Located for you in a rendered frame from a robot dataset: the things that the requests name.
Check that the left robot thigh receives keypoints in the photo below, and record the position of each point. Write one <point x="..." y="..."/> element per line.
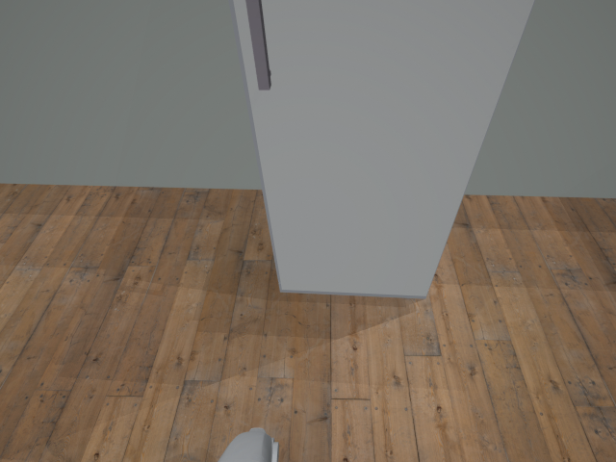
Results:
<point x="251" y="446"/>

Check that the handle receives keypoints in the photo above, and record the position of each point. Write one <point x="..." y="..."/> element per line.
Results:
<point x="259" y="44"/>

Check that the fridge door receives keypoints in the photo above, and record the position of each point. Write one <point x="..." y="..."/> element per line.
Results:
<point x="370" y="131"/>

